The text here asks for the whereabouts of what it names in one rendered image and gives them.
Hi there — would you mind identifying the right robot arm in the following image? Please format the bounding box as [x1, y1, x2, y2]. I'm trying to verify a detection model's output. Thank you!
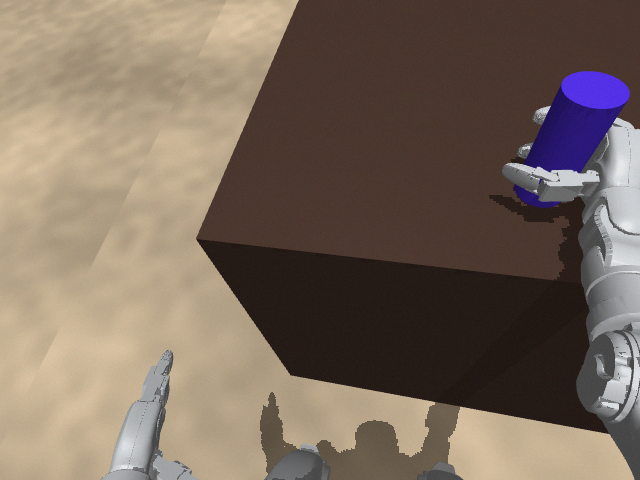
[576, 186, 640, 480]

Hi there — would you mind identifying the left robot hand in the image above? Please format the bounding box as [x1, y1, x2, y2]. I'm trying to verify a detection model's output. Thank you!
[109, 350, 199, 480]

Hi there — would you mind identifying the right robot hand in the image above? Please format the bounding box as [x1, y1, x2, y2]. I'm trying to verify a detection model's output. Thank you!
[502, 106, 640, 206]

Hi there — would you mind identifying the can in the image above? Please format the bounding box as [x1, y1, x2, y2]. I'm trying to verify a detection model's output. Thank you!
[514, 71, 630, 208]

